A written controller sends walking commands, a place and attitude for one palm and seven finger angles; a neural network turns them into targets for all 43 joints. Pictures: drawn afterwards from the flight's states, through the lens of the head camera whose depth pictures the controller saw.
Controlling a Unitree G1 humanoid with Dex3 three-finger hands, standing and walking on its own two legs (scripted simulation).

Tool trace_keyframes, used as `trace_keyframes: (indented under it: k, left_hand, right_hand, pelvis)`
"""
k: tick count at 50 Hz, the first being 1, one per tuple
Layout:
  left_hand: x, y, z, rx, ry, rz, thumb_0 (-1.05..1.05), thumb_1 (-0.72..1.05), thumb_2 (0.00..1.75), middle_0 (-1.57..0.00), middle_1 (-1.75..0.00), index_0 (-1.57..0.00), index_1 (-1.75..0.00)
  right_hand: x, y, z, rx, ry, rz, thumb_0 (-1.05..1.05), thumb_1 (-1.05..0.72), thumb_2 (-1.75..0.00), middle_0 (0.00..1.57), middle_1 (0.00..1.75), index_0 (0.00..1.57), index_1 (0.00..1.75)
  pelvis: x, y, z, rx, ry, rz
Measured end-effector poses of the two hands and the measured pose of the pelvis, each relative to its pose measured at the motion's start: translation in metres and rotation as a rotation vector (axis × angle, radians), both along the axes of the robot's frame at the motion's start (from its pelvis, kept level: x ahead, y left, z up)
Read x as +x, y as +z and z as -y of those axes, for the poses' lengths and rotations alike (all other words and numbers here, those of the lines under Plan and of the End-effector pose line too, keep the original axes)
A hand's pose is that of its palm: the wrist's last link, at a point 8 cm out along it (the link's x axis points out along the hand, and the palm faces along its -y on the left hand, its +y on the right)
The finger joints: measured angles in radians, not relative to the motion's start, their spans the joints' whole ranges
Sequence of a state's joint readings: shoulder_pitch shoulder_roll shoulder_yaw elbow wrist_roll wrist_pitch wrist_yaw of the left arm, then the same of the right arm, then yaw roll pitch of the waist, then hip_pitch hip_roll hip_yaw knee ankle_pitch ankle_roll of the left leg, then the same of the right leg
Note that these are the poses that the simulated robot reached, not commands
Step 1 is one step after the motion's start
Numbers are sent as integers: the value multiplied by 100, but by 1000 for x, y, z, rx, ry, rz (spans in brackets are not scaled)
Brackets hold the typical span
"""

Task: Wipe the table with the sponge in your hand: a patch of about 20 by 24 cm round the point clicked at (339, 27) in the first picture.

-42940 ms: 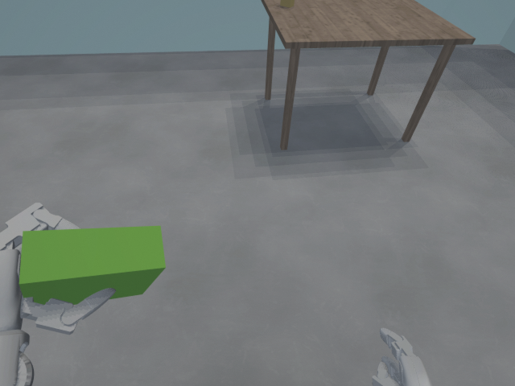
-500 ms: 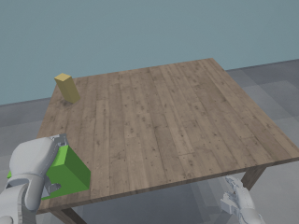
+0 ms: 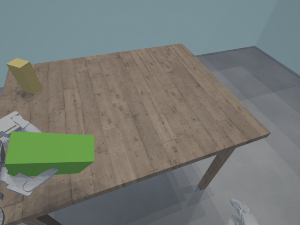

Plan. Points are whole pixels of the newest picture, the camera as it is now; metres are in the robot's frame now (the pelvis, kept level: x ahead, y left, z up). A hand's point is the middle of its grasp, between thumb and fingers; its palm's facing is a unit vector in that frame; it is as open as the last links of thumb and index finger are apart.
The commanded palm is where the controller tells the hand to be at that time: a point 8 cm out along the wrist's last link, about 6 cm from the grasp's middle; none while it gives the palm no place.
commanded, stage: step back with the hand held close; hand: left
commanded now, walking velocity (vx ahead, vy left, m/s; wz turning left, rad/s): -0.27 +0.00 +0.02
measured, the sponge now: (64, 156) +0.23 +0.19 +0.14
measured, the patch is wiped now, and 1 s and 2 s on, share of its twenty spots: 1.00 1.00 1.00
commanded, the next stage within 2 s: stop stepping back and stand still in 1.32 s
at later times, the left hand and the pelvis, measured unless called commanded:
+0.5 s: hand (11, 182) +0.16 +0.24 +0.17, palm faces +0.43 -0.83 -0.37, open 9.6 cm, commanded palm +0.11 +0.28 +0.19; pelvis -0.05 +0.00 -0.01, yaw +2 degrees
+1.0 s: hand (5, 214) +0.11 +0.22 +0.18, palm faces +0.45 -0.81 -0.38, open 9.6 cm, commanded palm +0.06 +0.27 +0.19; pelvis -0.09 -0.02 -0.02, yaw +2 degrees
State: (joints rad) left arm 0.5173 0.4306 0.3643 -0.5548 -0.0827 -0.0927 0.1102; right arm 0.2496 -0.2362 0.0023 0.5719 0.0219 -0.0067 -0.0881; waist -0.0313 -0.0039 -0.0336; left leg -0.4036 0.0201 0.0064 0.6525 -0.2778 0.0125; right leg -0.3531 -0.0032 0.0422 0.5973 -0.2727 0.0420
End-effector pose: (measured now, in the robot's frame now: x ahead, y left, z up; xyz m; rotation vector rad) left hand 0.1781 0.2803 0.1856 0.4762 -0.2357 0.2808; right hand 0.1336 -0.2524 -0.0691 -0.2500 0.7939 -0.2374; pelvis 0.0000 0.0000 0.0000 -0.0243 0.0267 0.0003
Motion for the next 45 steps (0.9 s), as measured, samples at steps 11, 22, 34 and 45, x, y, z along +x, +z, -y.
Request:
trace_keyframes:
  k: [11, 22, 34, 45]
  left_hand:
    - [-34, -9, -8, -6, 49, 33, -1, -50, 110, -79, -139, -80, -141]
    - [-55, -4, -5, -12, 80, 103, -1, -50, 110, -79, -139, -80, -141]
    - [-68, -2, 9, 11, 47, 116, -1, -50, 110, -79, -139, -80, -141]
    - [-91, 1, 12, 58, 55, 142, -1, -51, 110, -79, -139, -80, -141]
  right_hand:
    - [-8, -5, -21, 4, 74, 49, 1, -90, -90, 20, 30, 20, 30]
    - [9, 5, -31, 15, 143, 146, 1, -90, -90, 21, 31, 20, 30]
    - [-16, 0, -11, -9, 117, 105, 1, -90, -90, 21, 30, 20, 30]
    - [-55, -11, 0, -9, 84, 83, 1, -90, -90, 20, 30, 20, 30]
  pelvis:
    - [-25, -7, -5, -13, 17, -3]
    - [-42, -11, 0, -16, 25, 7]
    - [-61, -14, 8, -7, 27, 0]
    - [-81, -20, 13, -9, 32, 17]
